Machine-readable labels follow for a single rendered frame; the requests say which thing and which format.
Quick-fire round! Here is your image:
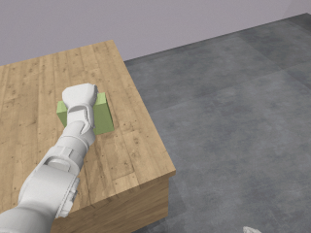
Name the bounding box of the robot left hand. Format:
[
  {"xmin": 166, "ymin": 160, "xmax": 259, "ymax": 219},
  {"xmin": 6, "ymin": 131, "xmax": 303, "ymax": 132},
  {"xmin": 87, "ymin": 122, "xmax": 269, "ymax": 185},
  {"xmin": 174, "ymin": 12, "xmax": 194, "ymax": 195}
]
[{"xmin": 62, "ymin": 83, "xmax": 99, "ymax": 129}]

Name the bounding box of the table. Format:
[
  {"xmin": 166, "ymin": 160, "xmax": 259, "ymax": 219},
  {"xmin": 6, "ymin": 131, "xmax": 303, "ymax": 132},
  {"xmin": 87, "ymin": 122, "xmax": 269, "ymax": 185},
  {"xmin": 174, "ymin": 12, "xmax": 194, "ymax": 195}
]
[{"xmin": 0, "ymin": 39, "xmax": 176, "ymax": 233}]

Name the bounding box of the left robot forearm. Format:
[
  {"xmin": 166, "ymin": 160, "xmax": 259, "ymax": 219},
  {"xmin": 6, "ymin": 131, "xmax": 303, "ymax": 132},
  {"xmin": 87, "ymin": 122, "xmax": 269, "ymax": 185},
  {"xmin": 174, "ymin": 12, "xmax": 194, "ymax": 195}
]
[{"xmin": 17, "ymin": 103, "xmax": 96, "ymax": 204}]

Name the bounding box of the sponge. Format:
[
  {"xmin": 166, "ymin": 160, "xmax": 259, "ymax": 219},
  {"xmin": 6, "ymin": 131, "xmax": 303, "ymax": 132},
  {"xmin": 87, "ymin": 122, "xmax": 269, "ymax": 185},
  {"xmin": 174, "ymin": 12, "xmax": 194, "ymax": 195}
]
[{"xmin": 56, "ymin": 92, "xmax": 115, "ymax": 135}]

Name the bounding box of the robot left upper arm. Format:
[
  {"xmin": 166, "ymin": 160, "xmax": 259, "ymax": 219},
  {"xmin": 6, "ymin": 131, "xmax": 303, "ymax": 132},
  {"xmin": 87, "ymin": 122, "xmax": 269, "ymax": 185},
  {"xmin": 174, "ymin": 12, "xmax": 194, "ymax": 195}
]
[{"xmin": 0, "ymin": 164, "xmax": 80, "ymax": 233}]

